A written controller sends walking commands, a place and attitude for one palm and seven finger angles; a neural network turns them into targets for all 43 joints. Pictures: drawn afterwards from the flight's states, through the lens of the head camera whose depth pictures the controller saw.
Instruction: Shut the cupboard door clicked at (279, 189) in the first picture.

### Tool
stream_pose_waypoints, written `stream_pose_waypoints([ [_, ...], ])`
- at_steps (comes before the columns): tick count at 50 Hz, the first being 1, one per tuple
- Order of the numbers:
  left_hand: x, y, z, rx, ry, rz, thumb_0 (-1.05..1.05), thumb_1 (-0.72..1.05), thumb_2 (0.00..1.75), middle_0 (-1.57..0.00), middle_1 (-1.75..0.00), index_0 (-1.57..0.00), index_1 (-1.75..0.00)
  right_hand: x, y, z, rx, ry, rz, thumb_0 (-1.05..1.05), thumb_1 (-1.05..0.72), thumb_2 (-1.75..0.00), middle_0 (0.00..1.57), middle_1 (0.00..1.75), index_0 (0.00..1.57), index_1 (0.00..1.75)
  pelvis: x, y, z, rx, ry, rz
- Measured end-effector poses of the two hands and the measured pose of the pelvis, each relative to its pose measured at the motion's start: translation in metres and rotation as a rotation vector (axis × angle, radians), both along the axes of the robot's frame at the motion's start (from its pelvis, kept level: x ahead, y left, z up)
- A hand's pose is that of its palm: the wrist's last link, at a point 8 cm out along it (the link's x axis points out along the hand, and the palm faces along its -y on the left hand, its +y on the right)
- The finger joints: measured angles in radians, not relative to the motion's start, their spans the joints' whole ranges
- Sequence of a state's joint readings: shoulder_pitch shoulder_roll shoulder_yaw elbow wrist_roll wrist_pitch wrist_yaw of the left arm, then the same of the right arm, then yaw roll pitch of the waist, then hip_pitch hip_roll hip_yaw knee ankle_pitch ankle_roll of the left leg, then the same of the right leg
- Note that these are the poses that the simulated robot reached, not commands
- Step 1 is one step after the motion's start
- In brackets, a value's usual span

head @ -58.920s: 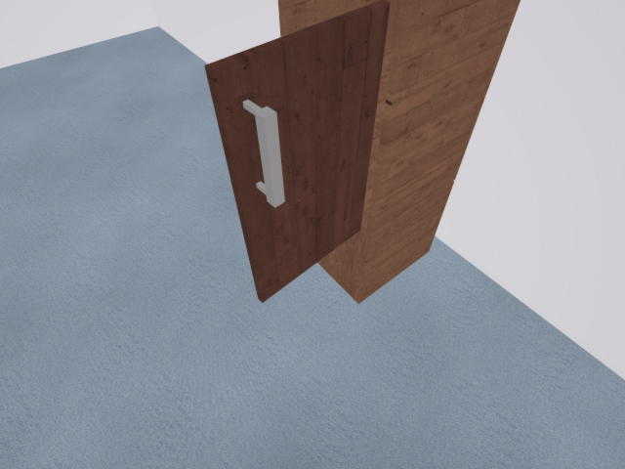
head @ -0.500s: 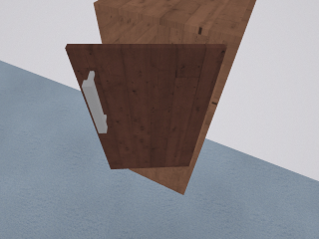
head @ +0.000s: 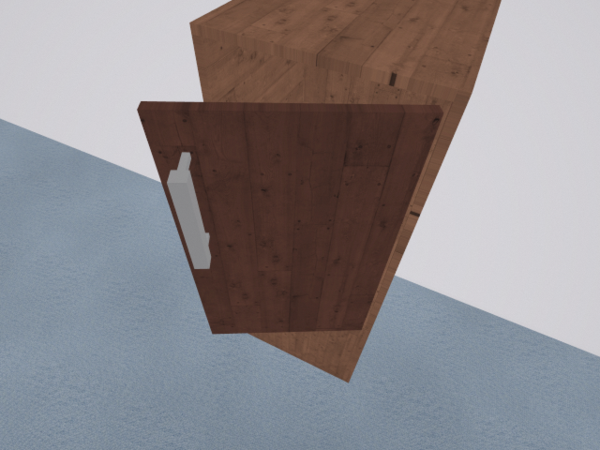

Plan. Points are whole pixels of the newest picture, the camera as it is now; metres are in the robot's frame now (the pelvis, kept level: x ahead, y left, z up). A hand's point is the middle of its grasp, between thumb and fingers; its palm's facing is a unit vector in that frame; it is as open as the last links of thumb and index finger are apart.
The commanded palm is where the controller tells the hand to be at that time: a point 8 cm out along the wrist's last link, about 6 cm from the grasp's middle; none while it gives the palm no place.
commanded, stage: shuffle to correct the standing spot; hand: left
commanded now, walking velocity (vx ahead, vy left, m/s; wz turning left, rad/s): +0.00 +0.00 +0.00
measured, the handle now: (194, 214) +0.39 +0.18 +0.10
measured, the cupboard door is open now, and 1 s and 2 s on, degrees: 28 28 28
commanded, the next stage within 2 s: come to a stop and stand still in 0.26 s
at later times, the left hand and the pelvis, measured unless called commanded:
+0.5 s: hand out of the picture +0.04 +0.13 -0.17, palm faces +0.12 -0.96 -0.25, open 7.4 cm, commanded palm none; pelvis -0.01 -0.06 -0.01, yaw +4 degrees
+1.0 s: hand out of the picture -0.09 +0.18 -0.18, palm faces +0.18 -0.96 -0.22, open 7.4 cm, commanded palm none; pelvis -0.06 -0.02 +0.00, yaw +7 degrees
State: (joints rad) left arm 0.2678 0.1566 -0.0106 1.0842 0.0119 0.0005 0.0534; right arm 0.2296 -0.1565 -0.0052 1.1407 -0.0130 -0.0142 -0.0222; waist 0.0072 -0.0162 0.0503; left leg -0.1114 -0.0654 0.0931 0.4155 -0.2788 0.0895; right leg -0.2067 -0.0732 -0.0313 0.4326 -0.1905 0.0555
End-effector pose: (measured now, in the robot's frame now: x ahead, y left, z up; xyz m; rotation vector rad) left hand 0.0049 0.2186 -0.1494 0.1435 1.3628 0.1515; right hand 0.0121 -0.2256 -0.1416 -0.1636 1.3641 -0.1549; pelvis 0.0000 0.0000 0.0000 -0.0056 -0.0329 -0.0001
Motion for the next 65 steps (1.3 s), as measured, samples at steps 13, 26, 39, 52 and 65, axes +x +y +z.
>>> stream_pose_waypoints([
  [13, 0.006, 0.000, 0.001, 0.021, 0.020, 0.022, 0.00, 0.91, 0.90, -0.20, -0.30, -0.20, -0.30, -0.016, 0.004, -0.003, 0.013, 0.055, -0.033, 0.00, -0.91, -0.90, 0.20, 0.30, 0.20, 0.30, 0.000, -0.008, -0.001, 0.011, 0.008, 0.027],
  [26, 0.018, -0.044, 0.012, 0.075, -0.124, 0.061, 0.00, 0.91, 0.90, -0.20, -0.30, -0.20, -0.30, -0.005, -0.077, -0.014, -0.012, 0.038, 0.016, 0.00, -0.91, -0.90, 0.20, 0.30, 0.20, 0.30, -0.017, -0.065, -0.007, 0.011, 0.025, 0.080],
  [39, -0.053, -0.039, 0.020, 0.083, -0.107, 0.134, 0.00, 0.92, 0.90, -0.20, -0.30, -0.21, -0.30, 0.039, -0.084, 0.005, -0.023, -0.109, 0.144, 0.00, -0.91, -0.90, 0.20, 0.30, 0.20, 0.30, -0.050, -0.061, -0.001, 0.024, -0.005, 0.126],
  [52, -0.102, 0.013, 0.003, 0.014, 0.014, 0.160, 0.01, 0.91, 0.90, -0.20, -0.30, -0.20, -0.30, -0.021, -0.011, 0.015, -0.024, -0.049, 0.144, 0.00, -0.92, -0.90, 0.20, 0.30, 0.20, 0.30, -0.061, -0.014, 0.003, -0.015, 0.010, 0.124],
  [65, -0.039, -0.009, 0.002, 0.008, -0.046, 0.076, 0.01, 0.92, 0.90, -0.20, -0.30, -0.20, -0.30, -0.097, -0.017, 0.000, -0.002, 0.157, 0.000, 0.00, -0.91, -0.90, 0.20, 0.30, 0.21, 0.30, -0.051, -0.024, -0.002, 0.014, 0.037, 0.099],
])
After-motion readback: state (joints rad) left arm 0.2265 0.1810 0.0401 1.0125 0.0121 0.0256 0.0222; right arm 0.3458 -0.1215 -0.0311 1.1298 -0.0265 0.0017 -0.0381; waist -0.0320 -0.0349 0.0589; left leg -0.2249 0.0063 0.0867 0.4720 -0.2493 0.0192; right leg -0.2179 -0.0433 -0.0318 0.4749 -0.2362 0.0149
